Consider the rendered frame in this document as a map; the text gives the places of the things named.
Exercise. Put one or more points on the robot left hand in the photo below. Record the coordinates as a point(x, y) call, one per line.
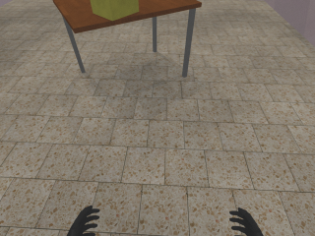
point(79, 225)

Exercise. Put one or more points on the robot right hand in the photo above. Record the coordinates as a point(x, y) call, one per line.
point(251, 227)

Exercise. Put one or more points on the table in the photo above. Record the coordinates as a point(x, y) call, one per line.
point(78, 17)

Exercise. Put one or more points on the carton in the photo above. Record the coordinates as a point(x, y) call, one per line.
point(114, 9)

